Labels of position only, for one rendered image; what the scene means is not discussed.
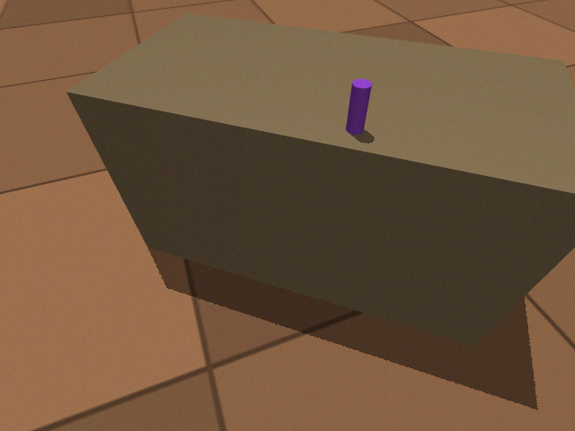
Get can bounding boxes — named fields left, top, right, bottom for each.
left=346, top=79, right=372, bottom=135

